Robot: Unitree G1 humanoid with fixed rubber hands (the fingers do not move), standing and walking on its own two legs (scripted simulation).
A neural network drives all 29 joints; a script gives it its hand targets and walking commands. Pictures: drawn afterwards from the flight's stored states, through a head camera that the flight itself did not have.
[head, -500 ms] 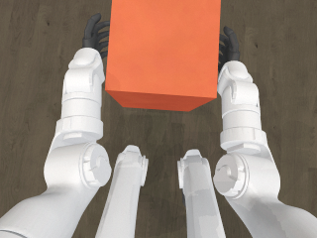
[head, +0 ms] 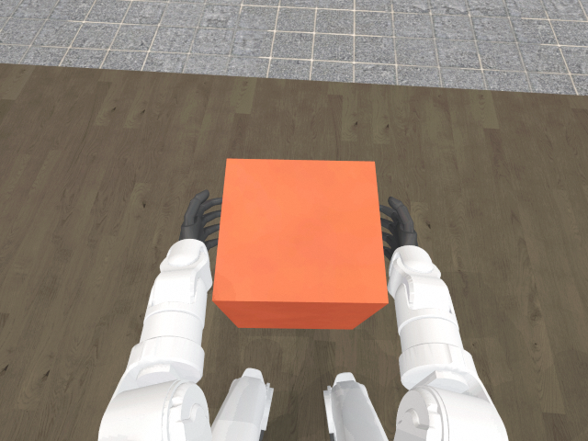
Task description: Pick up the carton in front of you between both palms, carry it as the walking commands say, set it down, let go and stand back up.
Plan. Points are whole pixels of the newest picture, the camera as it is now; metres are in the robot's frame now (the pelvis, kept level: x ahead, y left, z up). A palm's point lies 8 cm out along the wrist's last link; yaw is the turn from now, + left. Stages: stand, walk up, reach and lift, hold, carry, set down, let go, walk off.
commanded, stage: reach and lift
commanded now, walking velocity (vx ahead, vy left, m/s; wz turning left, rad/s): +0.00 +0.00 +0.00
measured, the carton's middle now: (297, 255) +0.40 +0.01 -0.10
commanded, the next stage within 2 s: hold in 1.62 s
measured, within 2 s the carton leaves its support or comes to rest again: neither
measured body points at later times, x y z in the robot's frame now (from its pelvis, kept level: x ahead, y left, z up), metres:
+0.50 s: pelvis +0.04 -0.01 +0.11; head +0.04 -0.01 +0.56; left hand +0.36 +0.16 +0.11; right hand +0.37 -0.14 +0.11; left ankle +0.06 +0.13 -0.62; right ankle +0.05 -0.13 -0.62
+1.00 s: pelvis +0.03 +0.00 +0.12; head +0.01 +0.00 +0.57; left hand +0.34 +0.15 +0.14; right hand +0.34 -0.15 +0.14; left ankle +0.06 +0.13 -0.62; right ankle +0.05 -0.13 -0.62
